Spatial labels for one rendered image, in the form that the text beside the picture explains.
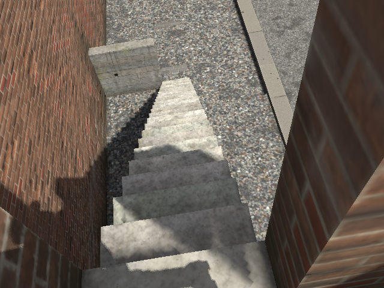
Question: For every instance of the stairs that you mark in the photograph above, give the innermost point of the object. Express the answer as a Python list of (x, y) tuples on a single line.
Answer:
[(179, 196)]

